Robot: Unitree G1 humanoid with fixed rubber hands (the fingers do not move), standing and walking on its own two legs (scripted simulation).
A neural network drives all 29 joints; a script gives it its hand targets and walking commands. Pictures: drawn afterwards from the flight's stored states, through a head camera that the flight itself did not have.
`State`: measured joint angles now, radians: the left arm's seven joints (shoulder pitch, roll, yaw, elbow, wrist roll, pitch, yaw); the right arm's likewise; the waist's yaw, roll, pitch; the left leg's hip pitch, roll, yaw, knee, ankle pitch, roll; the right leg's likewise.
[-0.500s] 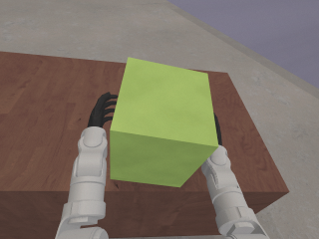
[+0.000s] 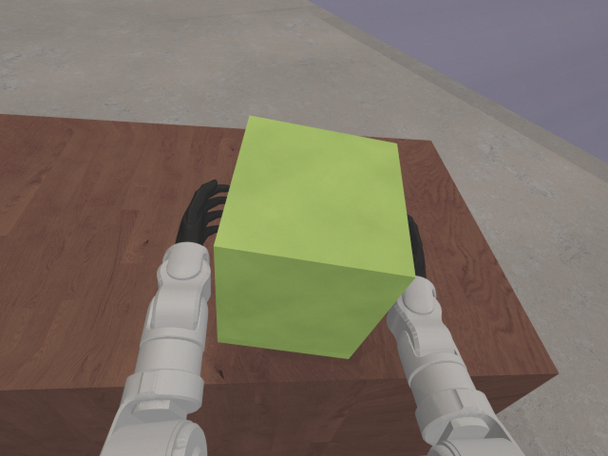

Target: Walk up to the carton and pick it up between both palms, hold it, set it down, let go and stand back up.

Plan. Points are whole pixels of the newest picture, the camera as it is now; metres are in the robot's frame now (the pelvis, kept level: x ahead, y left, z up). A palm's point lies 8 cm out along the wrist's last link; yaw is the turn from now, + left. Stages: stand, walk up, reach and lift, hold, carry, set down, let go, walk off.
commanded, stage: set down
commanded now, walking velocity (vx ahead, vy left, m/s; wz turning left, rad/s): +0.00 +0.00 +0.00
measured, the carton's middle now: (303, 247) +0.39 +0.01 +0.08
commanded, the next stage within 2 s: none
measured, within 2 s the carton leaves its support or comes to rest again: rests again in 1.64 s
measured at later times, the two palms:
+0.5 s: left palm (191, 260) +0.38 +0.17 +0.05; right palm (389, 289) +0.36 -0.12 +0.04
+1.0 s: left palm (193, 264) +0.40 +0.17 +0.01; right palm (381, 286) +0.37 -0.12 +0.02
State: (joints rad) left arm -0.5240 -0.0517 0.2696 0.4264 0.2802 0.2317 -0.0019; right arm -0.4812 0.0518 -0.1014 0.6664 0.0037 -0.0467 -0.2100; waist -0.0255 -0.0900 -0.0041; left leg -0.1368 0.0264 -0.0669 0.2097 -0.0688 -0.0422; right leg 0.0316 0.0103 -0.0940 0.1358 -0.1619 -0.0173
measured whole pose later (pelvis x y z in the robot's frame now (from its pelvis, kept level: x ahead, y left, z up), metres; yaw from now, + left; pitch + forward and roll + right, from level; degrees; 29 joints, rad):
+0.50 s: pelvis -0.01 +0.00 +0.00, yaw +1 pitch +7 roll -1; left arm -0.66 -0.04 0.41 0.80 0.34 -0.01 -0.05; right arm -0.55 0.15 -0.37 0.84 -0.25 -0.17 -0.18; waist -0.01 -0.06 -0.04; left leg -0.27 0.03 -0.09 0.15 0.00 -0.04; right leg -0.11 0.01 -0.12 0.11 -0.12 -0.02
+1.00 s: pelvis -0.01 +0.03 -0.01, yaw -1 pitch +20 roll -2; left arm -0.74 0.01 0.40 1.03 0.33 -0.17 0.05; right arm -0.64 0.12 -0.47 0.94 -0.35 -0.23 -0.14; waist -0.03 -0.06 -0.21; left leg -0.54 0.02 -0.05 0.15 0.04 -0.01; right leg -0.38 0.00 -0.08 0.08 -0.05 0.01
